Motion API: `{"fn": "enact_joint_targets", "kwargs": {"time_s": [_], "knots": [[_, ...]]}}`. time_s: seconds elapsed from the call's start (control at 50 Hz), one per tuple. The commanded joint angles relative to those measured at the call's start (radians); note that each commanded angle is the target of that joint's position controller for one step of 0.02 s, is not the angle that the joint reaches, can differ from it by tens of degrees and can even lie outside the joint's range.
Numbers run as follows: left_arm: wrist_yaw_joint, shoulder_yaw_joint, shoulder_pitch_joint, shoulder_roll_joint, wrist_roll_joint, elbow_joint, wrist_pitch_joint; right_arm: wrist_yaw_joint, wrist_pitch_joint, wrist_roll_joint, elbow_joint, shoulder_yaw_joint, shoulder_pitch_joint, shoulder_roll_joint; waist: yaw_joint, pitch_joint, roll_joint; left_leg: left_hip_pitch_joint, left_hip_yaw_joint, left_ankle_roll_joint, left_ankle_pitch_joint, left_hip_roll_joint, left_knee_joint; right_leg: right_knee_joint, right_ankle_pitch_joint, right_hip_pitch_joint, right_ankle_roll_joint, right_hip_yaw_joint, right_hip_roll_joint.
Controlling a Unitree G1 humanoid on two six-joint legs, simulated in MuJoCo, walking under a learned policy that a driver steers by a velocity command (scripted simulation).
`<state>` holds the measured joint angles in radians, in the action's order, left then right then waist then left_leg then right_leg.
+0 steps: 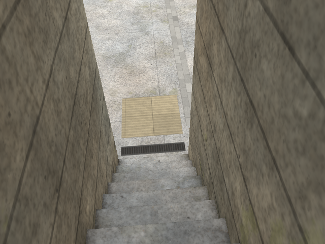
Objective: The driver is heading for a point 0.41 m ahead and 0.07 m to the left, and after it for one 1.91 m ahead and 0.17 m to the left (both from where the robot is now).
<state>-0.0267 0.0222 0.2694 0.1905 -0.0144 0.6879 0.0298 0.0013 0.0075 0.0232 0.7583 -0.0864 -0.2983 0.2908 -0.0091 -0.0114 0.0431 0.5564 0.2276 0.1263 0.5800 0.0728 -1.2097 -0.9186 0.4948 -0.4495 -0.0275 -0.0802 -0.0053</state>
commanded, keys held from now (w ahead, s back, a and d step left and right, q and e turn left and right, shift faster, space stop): w+shift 0.02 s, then shift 0.98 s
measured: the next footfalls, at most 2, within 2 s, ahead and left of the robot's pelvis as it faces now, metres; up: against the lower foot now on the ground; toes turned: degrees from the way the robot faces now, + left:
left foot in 0.42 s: +0.28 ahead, +0.13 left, -0.21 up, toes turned +2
right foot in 0.70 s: +0.36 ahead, -0.08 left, -0.21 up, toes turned +4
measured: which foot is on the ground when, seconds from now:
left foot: up 0.00-0.40, down 0.42-1.00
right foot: down 0.00-0.42, up 0.44-0.68, down 0.70-1.00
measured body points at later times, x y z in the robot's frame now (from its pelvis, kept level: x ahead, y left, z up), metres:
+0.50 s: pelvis +0.23 +0.03 -0.14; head +0.26 +0.02 +0.31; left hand +0.13 +0.25 -0.28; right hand +0.34 -0.21 -0.29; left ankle +0.24 +0.13 -0.89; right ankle +0.11 -0.10 -0.56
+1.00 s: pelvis +0.31 +0.00 -0.16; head +0.34 -0.01 +0.29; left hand +0.39 +0.25 -0.29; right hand +0.44 -0.25 -0.30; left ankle +0.24 +0.13 -0.89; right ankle +0.32 -0.08 -0.89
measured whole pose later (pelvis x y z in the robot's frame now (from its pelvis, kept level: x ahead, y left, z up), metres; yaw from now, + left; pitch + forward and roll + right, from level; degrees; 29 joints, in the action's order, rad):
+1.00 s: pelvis +0.31 +0.00 -0.16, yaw +2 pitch +3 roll +1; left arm 0.18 0.00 0.20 0.25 0.01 0.90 0.01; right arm -0.03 -0.03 -0.04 1.03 0.00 -0.08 0.27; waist 0.02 -0.01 0.01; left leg 0.20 -0.01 -0.08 0.35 -0.01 -0.55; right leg -0.63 0.24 -0.36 -0.05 0.01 0.04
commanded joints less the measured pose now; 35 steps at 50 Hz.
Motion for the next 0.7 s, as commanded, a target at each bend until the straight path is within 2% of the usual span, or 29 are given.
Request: {"fn": "enact_joint_targets", "kwargs": {"time_s": [0.02, 0.04, 0.06, 0.08, 0.1, 0.12, 0.14, 0.18, 0.2, 0.22, 0.26, 0.32, 0.36, 0.38, 0.4, 0.42, 0.44, 0.46, 0.48, 0.5, 0.52, 0.54, 0.56, 0.58, 0.6, 0.64, 0.66, 0.68, 0.7], "knots": [[-0.036, -0.074, 0.441, 0.225, 0.022, 0.134, 0.019, -0.022, -0.069, 0.020, -0.168, 0.015, 0.296, -0.016, 0.178, -0.154, -0.114, 0.950, 0.274, -0.060, -0.143, 0.071, -0.121, 0.524, 0.488, 0.606, -0.091, 0.964, -0.389], [-0.042, -0.063, 0.395, 0.213, 0.051, 0.149, 0.019, -0.013, -0.058, 0.006, -0.134, 0.018, 0.239, -0.027, 0.118, -0.132, -0.150, 0.814, 0.224, -0.090, -0.193, 0.068, -0.128, 0.506, 0.460, 0.449, -0.090, 0.858, -0.361], [-0.045, -0.065, 0.357, 0.202, 0.060, 0.159, 0.016, -0.009, -0.031, 0.020, -0.090, 0.016, 0.179, -0.028, 0.072, -0.109, -0.177, 0.698, 0.184, -0.104, -0.295, 0.069, -0.202, 0.483, 0.389, 0.310, -0.074, 0.768, -0.334], [-0.040, -0.047, 0.289, 0.144, 0.046, 0.156, 0.011, -0.007, -0.008, 0.016, -0.091, 0.020, 0.178, -0.034, 0.023, -0.124, -0.131, 0.600, 0.161, -0.139, -0.515, 0.075, -0.152, 0.410, 0.292, 0.140, -0.054, 0.599, -0.257], [-0.051, -0.039, 0.231, 0.097, 0.006, 0.175, 0.015, -0.011, 0.002, 0.027, -0.090, 0.032, 0.199, -0.044, -0.014, -0.126, -0.129, 0.533, 0.145, -0.158, -0.691, 0.061, -0.122, 0.329, 0.154, 0.053, -0.017, 0.461, -0.186], [0.069, -0.020, -0.161, 0.008, 0.140, 0.024, 0.062, -0.070, -0.056, 0.020, 0.031, 0.061, -0.126, 0.006, -0.170, -0.117, -0.254, 0.128, -0.193, -0.063, -1.124, -0.009, -0.130, 0.321, -0.022, -0.587, -0.132, 0.061, 0.006], [0.099, -0.049, -0.168, 0.055, 0.139, 0.054, 0.108, -0.121, -0.035, 0.080, 0.071, 0.051, -0.160, 0.013, -0.195, -0.103, -0.233, -0.231, -0.247, -0.068, -1.169, -0.053, -0.177, 0.370, 0.140, -0.835, -0.179, 0.049, -0.042], [0.086, -0.061, 0.041, 0.143, 0.117, 0.112, 0.141, -0.147, -0.029, 0.052, 0.019, 0.054, 0.037, 0.051, -0.061, -0.092, -0.104, -0.122, -0.231, -0.120, -1.045, -0.094, -0.116, 0.315, 0.181, -0.675, -0.204, 0.147, -0.103], [0.077, -0.057, 0.172, 0.143, 0.145, 0.184, 0.136, -0.127, -0.034, 0.019, -0.020, 0.060, 0.166, 0.070, 0.010, -0.087, -0.069, 0.003, -0.193, -0.141, -1.024, -0.123, 0.030, 0.244, 0.132, -0.453, -0.206, 0.209, -0.138], [0.053, -0.054, 0.339, 0.144, 0.148, 0.239, 0.124, -0.101, -0.035, 0.000, -0.040, 0.078, 0.258, 0.050, 0.110, -0.045, -0.081, 0.136, -0.192, -0.180, -1.047, -0.127, 0.228, 0.153, 0.042, -0.157, -0.196, 0.218, -0.131], [0.024, -0.030, 0.504, 0.098, 0.122, 0.300, 0.091, -0.094, -0.027, 0.012, -0.035, 0.119, 0.365, -0.024, 0.213, -0.056, -0.154, 0.280, -0.175, -0.192, -1.039, -0.165, 0.579, 0.065, -0.023, 0.185, -0.204, 0.310, -0.152], [0.025, -0.045, 0.498, 0.165, 0.094, 0.307, 0.041, -0.098, -0.024, 0.018, -0.012, 0.133, 0.439, -0.029, 0.259, -0.078, -0.126, 0.169, -0.214, -0.159, -0.984, -0.150, 0.889, 0.013, -0.184, 0.226, -0.210, 0.401, -0.165], [0.031, -0.038, 0.478, 0.140, 0.094, 0.325, 0.033, -0.091, -0.026, 0.034, 0.034, 0.133, 0.396, -0.005, 0.241, -0.057, -0.088, 0.100, -0.189, -0.133, -0.950, -0.172, 1.027, -0.111, -0.320, 0.278, -0.173, 0.406, -0.152], [0.072, -0.047, 0.445, 0.196, 0.179, 0.352, 0.030, -0.094, -0.030, 0.064, 0.120, 0.119, 0.074, 0.011, 0.094, 0.042, -0.150, -0.314, -0.254, -0.113, -1.052, -0.124, 0.707, -0.319, -0.524, 0.061, -0.121, 0.319, -0.135], [0.066, -0.042, 0.386, 0.143, 0.104, 0.336, 0.041, -0.076, -0.046, 0.021, 0.207, 0.086, -0.046, 0.086, 0.072, 0.043, 0.034, -0.303, -0.194, -0.096, -1.115, -0.185, 1.157, -0.524, -0.343, 0.149, -0.067, 0.260, -0.065], [0.113, -0.032, 0.424, 0.160, 0.119, 0.385, 0.016, -0.065, -0.062, 0.007, 0.275, 0.053, -0.324, 0.137, -0.053, 0.106, 0.076, -0.776, -0.302, -0.053, -1.420, -0.190, 1.119, -0.762, -0.337, -0.085, -0.027, 0.169, -0.011], [0.163, -0.039, 0.458, 0.098, 0.108, 0.342, 0.015, -0.086, -0.067, -0.030, 0.299, 0.041, -0.489, 0.191, -0.071, 0.358, 0.346, -1.424, -0.187, 0.143, -1.859, -0.372, 0.648, -1.263, 0.384, -0.579, 0.053, 0.023, 0.118], [0.159, -0.053, 0.251, 0.179, 0.047, 0.188, 0.032, -0.102, -0.080, 0.007, 0.250, 0.027, -0.373, 0.201, -0.112, 0.412, 0.226, -1.469, -0.150, 0.160, -1.882, -0.465, 0.551, -1.489, 0.569, -0.825, 0.057, 0.021, 0.081], [0.136, -0.042, 0.106, 0.155, 0.052, 0.107, 0.050, -0.099, -0.093, 0.050, 0.208, 0.031, -0.277, 0.169, -0.107, 0.342, 0.087, -1.284, -0.132, 0.152, -1.748, -0.495, 0.555, -1.412, 0.556, -0.910, 0.058, 0.060, 0.041], [0.137, -0.016, 0.181, 0.075, 0.065, 0.117, 0.059, -0.091, -0.090, 0.100, 0.171, 0.042, -0.163, 0.134, -0.025, 0.280, 0.019, -1.021, -0.119, 0.152, -1.609, -0.524, 0.572, -1.306, 0.328, -0.846, 0.030, 0.146, -0.052], [0.133, -0.014, 0.192, 0.035, 0.068, 0.048, 0.061, -0.097, -0.096, 0.082, 0.138, 0.050, -0.041, 0.131, 0.060, 0.136, 0.007, -0.710, -0.041, 0.180, -1.400, -0.567, 0.616, -1.122, 0.188, -0.805, 0.044, 0.219, -0.093], [0.134, 0.020, 0.249, -0.048, 0.074, 0.082, 0.055, -0.064, -0.098, 0.066, 0.117, 0.085, 0.070, 0.028, 0.116, -0.020, -0.033, -0.345, -0.120, 0.140, -1.183, -0.509, 0.713, -0.843, -0.073, -0.701, 0.042, 0.240, -0.165], [0.140, 0.024, 0.299, -0.065, 0.060, 0.112, 0.039, -0.042, -0.104, 0.049, 0.132, 0.119, 0.062, -0.046, 0.142, -0.047, -0.038, -0.146, -0.206, 0.109, -1.124, -0.404, 0.721, -0.794, -0.139, -0.555, 0.066, 0.182, -0.152], [0.160, 0.002, 0.446, -0.040, 0.041, 0.193, 0.026, -0.028, -0.122, 0.015, 0.127, 0.139, 0.100, -0.094, 0.203, -0.034, -0.136, 0.112, -0.321, 0.047, -0.909, -0.278, 0.680, -0.542, -0.480, -0.305, 0.093, 0.129, -0.153], [0.177, 0.001, 0.441, -0.065, 0.046, 0.213, 0.009, -0.026, -0.132, 0.010, 0.133, 0.147, 0.140, -0.052, 0.221, -0.051, -0.056, 0.275, -0.390, 0.003, -0.813, -0.177, 0.663, -0.384, -0.656, -0.107, 0.113, 0.057, -0.128], [0.193, -0.005, 0.417, -0.051, 0.077, 0.214, 0.011, -0.038, -0.149, 0.032, 0.128, 0.123, 0.240, 0.080, 0.237, 0.015, 0.059, 0.449, -0.382, -0.026, -0.828, -0.152, 0.569, -0.432, -0.818, 0.184, 0.115, -0.010, -0.052], [0.179, -0.033, 0.485, -0.007, 0.097, 0.212, 0.022, -0.049, -0.155, 0.041, 0.110, 0.106, 0.340, 0.161, 0.283, 0.057, 0.058, 0.442, -0.379, -0.038, -0.830, -0.167, 0.496, -0.430, -0.727, 0.262, 0.120, -0.037, -0.017], [0.162, -0.057, 0.495, 0.024, 0.095, 0.196, 0.040, -0.052, -0.161, 0.032, 0.108, 0.108, 0.360, 0.161, 0.291, 0.086, -0.002, 0.358, -0.353, -0.078, -0.852, -0.182, 0.415, -0.331, -0.599, 0.313, 0.127, -0.054, 0.001], [0.137, -0.056, 0.497, 0.027, 0.102, 0.208, 0.062, -0.059, -0.149, -0.023, 0.110, 0.105, 0.348, 0.143, 0.283, 0.060, -0.122, 0.179, -0.328, -0.125, -0.757, -0.188, 0.270, -0.071, -0.536, 0.244, 0.111, -0.049, 0.012]]}}
Keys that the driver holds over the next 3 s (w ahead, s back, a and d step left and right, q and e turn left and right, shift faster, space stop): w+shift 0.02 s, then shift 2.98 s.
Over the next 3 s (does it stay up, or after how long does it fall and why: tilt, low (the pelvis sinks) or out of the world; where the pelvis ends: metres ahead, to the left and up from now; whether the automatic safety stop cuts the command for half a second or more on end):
stays up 0.30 0.06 -0.15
